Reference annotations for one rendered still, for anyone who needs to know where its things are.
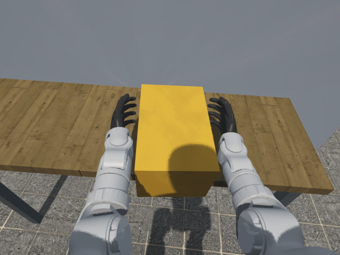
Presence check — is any left robot upper arm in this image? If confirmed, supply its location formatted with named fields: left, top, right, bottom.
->
left=70, top=214, right=133, bottom=255

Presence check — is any left robot hand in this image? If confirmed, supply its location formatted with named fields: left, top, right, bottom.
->
left=110, top=93, right=137, bottom=129

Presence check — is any robot right forearm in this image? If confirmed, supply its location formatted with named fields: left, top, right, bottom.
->
left=217, top=132, right=304, bottom=244

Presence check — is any right robot upper arm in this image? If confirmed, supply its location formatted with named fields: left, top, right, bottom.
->
left=237, top=207, right=340, bottom=255

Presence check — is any right robot hand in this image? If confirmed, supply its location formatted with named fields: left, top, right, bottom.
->
left=207, top=97, right=237, bottom=136

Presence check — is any table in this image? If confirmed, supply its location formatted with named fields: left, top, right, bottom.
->
left=0, top=78, right=335, bottom=240

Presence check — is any robot left forearm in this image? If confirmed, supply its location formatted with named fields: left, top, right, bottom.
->
left=69, top=127, right=133, bottom=255

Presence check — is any carton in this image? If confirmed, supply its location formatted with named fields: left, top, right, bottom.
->
left=134, top=84, right=220, bottom=197

